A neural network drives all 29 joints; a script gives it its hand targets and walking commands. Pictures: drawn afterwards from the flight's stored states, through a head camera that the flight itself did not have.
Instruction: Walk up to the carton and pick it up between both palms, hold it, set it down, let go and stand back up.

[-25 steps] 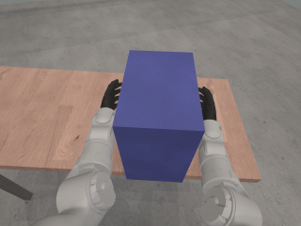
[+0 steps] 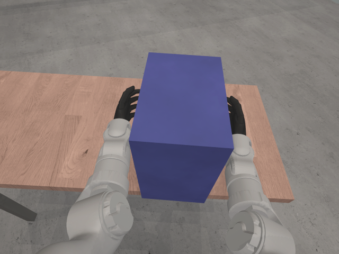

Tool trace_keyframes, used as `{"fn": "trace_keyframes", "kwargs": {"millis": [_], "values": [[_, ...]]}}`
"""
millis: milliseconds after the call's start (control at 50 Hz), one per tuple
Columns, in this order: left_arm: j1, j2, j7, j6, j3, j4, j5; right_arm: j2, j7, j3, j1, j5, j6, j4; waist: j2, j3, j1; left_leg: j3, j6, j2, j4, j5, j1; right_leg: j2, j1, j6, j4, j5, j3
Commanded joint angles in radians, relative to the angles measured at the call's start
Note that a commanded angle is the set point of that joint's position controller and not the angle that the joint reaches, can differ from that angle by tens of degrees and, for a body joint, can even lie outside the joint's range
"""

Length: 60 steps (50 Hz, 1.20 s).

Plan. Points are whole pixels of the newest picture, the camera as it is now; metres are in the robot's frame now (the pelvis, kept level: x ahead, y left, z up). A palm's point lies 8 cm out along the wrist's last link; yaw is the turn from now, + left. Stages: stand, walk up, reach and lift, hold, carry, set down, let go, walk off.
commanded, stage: set down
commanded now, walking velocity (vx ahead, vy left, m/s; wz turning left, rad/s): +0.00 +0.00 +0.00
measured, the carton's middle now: (178, 132) +0.43 -0.01 +0.02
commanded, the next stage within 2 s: none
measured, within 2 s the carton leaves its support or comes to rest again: rests again in 0.62 s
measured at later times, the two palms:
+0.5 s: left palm (124, 117) +0.43 +0.13 +0.07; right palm (236, 130) +0.40 -0.15 +0.07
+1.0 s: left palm (113, 115) +0.45 +0.16 +0.06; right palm (232, 128) +0.42 -0.15 +0.05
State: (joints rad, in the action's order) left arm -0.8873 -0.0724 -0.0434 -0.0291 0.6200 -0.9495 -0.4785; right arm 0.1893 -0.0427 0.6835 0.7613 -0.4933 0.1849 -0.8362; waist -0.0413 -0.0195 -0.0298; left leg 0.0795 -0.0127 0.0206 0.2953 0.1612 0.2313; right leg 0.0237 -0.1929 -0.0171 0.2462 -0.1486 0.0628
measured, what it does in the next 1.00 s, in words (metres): stands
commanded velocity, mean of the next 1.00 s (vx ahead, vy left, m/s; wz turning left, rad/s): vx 0.00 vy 0.00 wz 0.00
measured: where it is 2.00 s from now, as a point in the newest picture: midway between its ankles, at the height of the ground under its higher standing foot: outside the picture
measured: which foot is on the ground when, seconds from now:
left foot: down 0.00-1.00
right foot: down 0.00-1.00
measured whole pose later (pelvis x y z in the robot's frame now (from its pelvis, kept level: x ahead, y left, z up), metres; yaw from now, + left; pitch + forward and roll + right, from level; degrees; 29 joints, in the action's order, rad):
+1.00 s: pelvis -0.01 +0.00 -0.02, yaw -2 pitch +17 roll -2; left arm -1.07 0.20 0.09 -0.22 0.14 -1.46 0.02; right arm -0.04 -0.17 0.22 0.94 0.02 0.23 -1.28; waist 0.01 0.18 -0.02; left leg 0.08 -0.01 0.07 0.53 0.24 0.59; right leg -0.01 -0.53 -0.01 0.41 -0.18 0.05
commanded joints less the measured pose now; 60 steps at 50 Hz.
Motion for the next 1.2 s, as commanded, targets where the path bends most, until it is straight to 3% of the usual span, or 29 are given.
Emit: {"fn": "trace_keyframes", "kwargs": {"millis": [0,260,420,540,600,620,680,760,840,960,1100,1180], "values": [[-0.389,-0.377,-0.083,-0.026,-0.192,-0.017,-0.027,0.455,0.095,-0.26,0.433,-0.038,0.041,-0.019,0.041,0.449,0.015,0.053,0.009,-0.017,0.004,-0.309,-0.097,-0.032,0.219,-0.041,0.057,0.373,0.051],[-0.345,-0.362,-0.087,-0.023,-0.17,-0.003,-0.05,0.445,0.095,-0.259,0.385,-0.043,0.034,-0.013,0.034,0.407,0.019,0.049,-0.005,-0.017,-0.005,-0.291,-0.086,-0.03,0.2,-0.045,0.051,0.347,0.052],[-0.36,-0.344,-0.081,-0.025,-0.158,0.014,-0.056,0.427,0.105,-0.228,0.389,-0.072,0.019,-0.004,0.048,0.414,0.034,0.06,0.013,-0.013,0.022,-0.343,-0.16,-0.039,0.159,-0.044,0.043,0.304,0.053],[-0.35,-0.203,-0.051,-0.032,-0.129,0.021,-0.046,0.297,0.086,-0.202,0.349,-0.063,0.004,-0.013,0.042,0.411,0.043,0.071,0.017,-0.013,0.04,-0.374,-0.175,-0.044,0.134,-0.049,0.049,0.287,0.042],[-0.33,0.059,0.017,-0.042,-0.102,0.042,-0.005,0.014,0.024,-0.188,0.295,0.036,0.009,-0.042,0.04,0.411,0.049,0.075,0.014,-0.014,0.058,-0.399,-0.162,-0.051,0.112,-0.05,0.06,0.285,0.022],[-0.348,0.118,0.046,-0.046,-0.145,0.038,0.043,-0.045,-0.005,-0.219,0.317,0.098,0.013,-0.045,0.053,0.442,0.043,0.067,0.016,-0.013,0.074,-0.4,-0.13,-0.058,0.09,-0.044,0.065,0.296,0.012],[-0.447,0.194,0.116,-0.082,-0.286,-0.028,0.211,-0.101,-0.068,-0.335,0.395,0.266,0.023,-0.116,0.078,0.572,0.025,0.04,0.025,-0.001,0.129,-0.375,-0.037,-0.07,0.031,-0.017,0.097,0.36,-0.014],[-0.543,0.291,0.144,-0.175,-0.355,-0.143,0.342,-0.185,-0.107,-0.398,0.481,0.357,0.059,-0.155,0.097,0.829,0.02,0.024,0.037,-0.006,0.189,-0.357,0.061,-0.05,0.058,-0.011,0.182,0.484,-0.034],[-0.586,0.363,0.151,-0.226,-0.418,-0.275,0.426,-0.285,-0.13,-0.442,0.541,0.448,0.084,-0.203,0.108,0.939,0.013,0.007,0.071,-0.002,0.262,-0.462,0.037,-0.058,0.009,-0.011,0.224,0.549,-0.025],[-0.619,0.404,0.132,-0.24,-0.554,-0.431,0.578,-0.425,-0.134,-0.508,0.593,0.571,0.083,-0.346,0.112,0.891,-0.012,-0.026,0.113,0.021,0.331,-0.578,-0.071,-0.082,-0.182,0.002,0.217,0.474,0.003],[-0.727,0.421,0.107,-0.222,-0.691,-0.391,0.723,-0.519,-0.108,-0.609,0.708,0.738,0.017,-0.353,0.148,0.868,-0.029,-0.047,0.131,0.015,0.317,-0.505,-0.085,-0.08,-0.254,0.018,0.205,0.369,0.017],[-0.759,0.434,0.092,-0.183,-0.733,-0.387,0.767,-0.523,-0.078,-0.667,0.748,0.808,-0.053,-0.367,0.141,0.816,-0.031,-0.055,0.105,0.009,0.284,-0.379,-0.048,-0.063,-0.282,0.026,0.193,0.254,0.01]]}}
